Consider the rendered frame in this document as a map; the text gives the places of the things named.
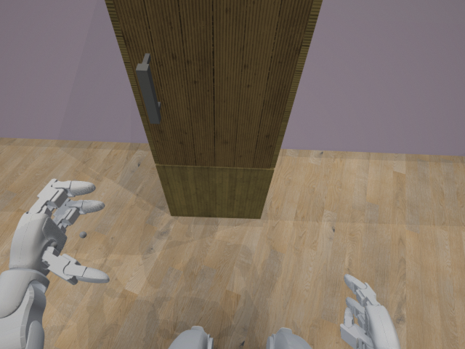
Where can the cupboard door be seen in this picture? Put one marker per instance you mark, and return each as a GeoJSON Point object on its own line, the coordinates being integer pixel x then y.
{"type": "Point", "coordinates": [222, 70]}

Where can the left robot hand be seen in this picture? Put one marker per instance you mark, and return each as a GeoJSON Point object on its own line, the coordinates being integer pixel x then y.
{"type": "Point", "coordinates": [31, 244]}

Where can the handle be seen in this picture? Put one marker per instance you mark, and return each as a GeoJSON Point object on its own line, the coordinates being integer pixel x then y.
{"type": "Point", "coordinates": [148, 90]}

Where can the robot right shin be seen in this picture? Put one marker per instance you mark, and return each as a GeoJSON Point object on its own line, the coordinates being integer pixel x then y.
{"type": "Point", "coordinates": [287, 330]}

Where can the left robot forearm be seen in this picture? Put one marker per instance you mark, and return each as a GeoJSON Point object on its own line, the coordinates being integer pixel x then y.
{"type": "Point", "coordinates": [22, 304]}

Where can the right robot thigh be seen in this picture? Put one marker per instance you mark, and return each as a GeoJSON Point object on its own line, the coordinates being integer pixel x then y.
{"type": "Point", "coordinates": [283, 340]}

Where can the right robot hand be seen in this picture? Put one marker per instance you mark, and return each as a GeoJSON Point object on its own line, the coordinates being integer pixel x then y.
{"type": "Point", "coordinates": [376, 329]}

